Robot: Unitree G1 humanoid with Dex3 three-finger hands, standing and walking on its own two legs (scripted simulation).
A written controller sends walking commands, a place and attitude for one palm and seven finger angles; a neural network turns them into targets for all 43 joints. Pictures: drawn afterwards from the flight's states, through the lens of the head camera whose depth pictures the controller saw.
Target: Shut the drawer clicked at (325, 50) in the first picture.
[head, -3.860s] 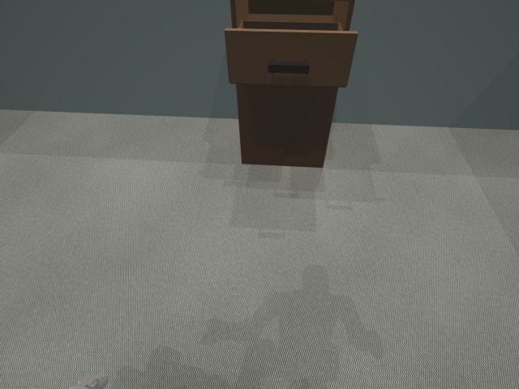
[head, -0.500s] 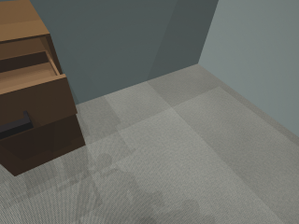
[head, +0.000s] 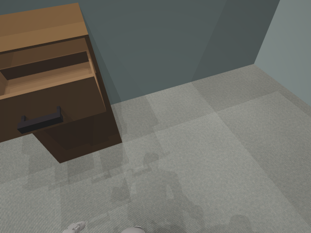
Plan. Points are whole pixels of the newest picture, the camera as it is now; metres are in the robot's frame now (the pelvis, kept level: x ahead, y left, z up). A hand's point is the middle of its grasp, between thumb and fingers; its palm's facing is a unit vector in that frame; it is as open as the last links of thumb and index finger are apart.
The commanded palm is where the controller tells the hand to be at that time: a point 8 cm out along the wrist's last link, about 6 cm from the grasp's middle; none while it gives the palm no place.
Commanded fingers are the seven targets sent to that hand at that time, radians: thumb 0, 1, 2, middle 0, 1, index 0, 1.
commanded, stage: turn to face it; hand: left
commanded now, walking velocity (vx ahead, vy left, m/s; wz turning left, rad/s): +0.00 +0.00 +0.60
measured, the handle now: (41, 117) +0.48 +0.41 +0.00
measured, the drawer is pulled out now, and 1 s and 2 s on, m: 0.30 0.30 0.30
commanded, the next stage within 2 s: take the last steps up to it in 0.54 s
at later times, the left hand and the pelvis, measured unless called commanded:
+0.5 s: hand out of the picture -0.07 +0.26 -0.18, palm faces +0.33 -0.91 -0.26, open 7.4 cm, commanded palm none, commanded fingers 0.00 0.90 0.90 -0.20 -0.30 -0.20 -0.30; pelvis -0.03 +0.04 +0.00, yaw +16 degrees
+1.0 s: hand out of the picture -0.07 +0.16 -0.15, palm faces +0.43 -0.88 -0.19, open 7.3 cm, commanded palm none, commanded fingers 0.00 0.90 0.90 -0.20 -0.30 -0.20 -0.30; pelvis +0.01 +0.01 +0.02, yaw +22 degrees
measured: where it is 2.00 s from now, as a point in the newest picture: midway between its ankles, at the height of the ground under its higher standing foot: (140, 230)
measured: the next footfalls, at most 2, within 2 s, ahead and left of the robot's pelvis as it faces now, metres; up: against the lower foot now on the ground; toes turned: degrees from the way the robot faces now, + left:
left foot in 0.34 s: -0.02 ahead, +0.14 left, +0.00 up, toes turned +18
right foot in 0.78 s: +0.05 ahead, -0.07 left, +0.00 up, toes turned +16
